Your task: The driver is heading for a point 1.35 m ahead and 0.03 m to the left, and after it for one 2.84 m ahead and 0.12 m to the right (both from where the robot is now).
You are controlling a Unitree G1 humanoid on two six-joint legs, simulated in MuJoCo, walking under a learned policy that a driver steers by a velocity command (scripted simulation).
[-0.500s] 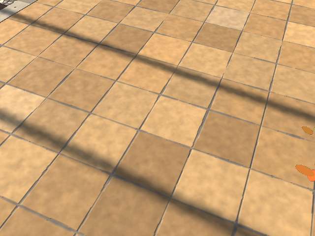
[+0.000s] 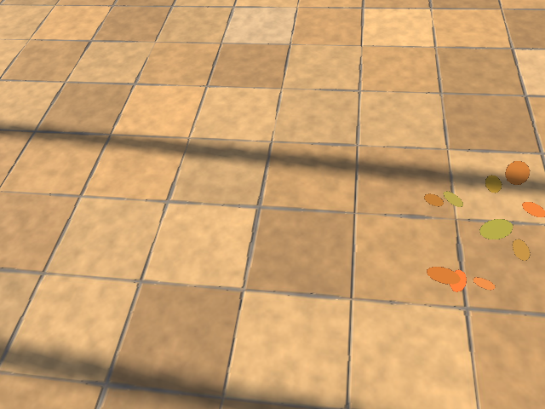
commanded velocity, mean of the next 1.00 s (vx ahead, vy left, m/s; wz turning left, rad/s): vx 0.49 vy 0.00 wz -0.16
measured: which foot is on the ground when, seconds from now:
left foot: up 0.00-0.32, down 0.34-0.80, up 0.82-1.00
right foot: down 0.00-0.34, up 0.36-0.78, down 0.80-1.00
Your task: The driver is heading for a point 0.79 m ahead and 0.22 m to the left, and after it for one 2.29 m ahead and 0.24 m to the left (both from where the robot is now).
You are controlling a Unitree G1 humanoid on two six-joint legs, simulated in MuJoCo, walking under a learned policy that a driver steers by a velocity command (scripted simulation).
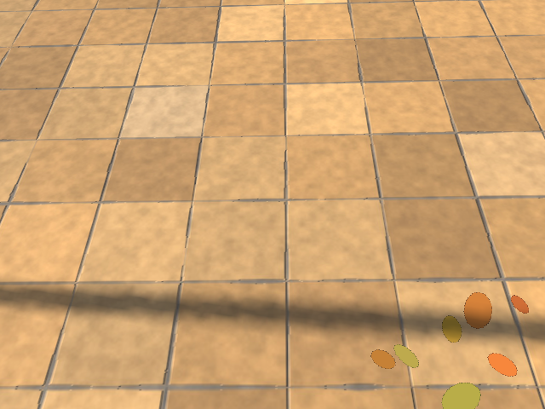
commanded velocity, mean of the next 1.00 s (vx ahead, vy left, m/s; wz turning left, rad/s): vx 0.33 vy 0.00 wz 0.51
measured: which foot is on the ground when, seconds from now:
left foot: up 0.00-0.28, down 0.30-0.76, up 0.78-1.00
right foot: down 0.00-0.30, up 0.32-0.72, down 0.74-1.00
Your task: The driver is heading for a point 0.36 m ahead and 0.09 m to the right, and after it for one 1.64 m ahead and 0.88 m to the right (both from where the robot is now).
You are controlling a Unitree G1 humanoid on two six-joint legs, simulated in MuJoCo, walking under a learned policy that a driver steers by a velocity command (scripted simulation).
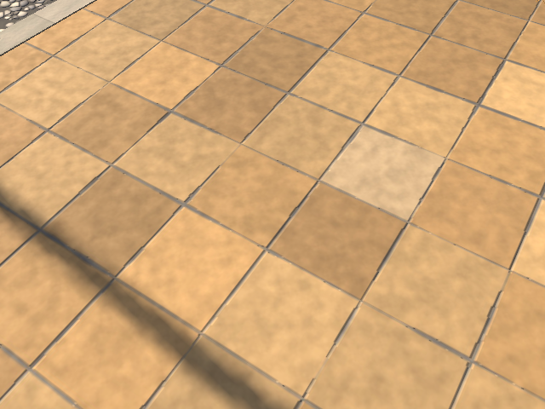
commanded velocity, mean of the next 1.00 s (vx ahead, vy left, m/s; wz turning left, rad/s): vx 0.05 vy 0.00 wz -0.31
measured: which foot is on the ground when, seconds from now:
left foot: up 0.00-0.08, down 0.10-0.48, up 0.50-0.80, down 0.82-1.00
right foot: down 0.00-0.82, up 0.84-1.00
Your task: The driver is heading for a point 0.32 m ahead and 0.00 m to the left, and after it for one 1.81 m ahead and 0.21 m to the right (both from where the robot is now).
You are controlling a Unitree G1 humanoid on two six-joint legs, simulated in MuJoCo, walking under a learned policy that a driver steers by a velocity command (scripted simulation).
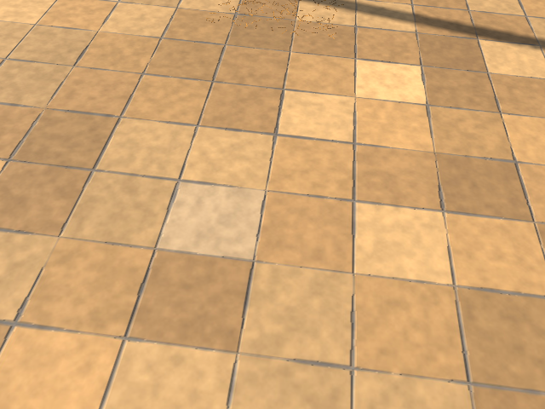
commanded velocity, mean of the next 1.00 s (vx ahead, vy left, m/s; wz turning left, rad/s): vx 0.45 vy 0.00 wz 0.04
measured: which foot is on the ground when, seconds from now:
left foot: down 0.00-0.34, up 0.36-0.84, down 0.86-1.00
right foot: up 0.00-0.30, down 0.32-0.84, up 0.86-1.00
